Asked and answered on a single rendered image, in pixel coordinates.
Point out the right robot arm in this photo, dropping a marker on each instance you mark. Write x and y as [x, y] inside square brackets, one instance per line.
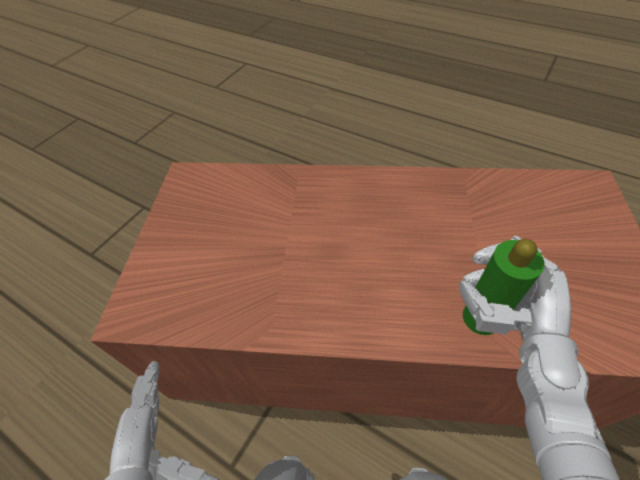
[564, 437]

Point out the bottle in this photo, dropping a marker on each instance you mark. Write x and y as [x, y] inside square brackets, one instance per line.
[511, 271]

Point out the left robot hand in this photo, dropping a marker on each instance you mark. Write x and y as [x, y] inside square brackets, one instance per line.
[134, 443]

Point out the right robot hand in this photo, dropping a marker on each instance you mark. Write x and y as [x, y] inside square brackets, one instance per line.
[545, 308]

